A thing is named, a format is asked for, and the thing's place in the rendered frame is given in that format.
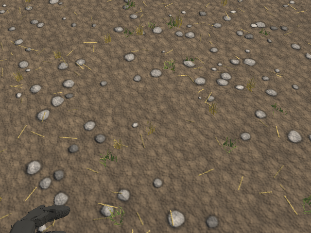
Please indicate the left robot hand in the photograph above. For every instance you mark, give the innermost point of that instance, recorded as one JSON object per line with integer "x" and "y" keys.
{"x": 38, "y": 217}

